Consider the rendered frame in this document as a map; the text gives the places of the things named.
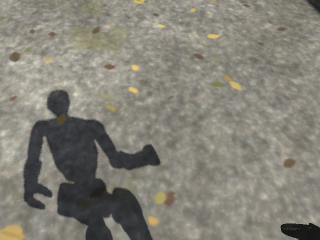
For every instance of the robot right hand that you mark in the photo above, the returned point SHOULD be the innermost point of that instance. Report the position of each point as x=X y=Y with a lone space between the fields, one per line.
x=301 y=231

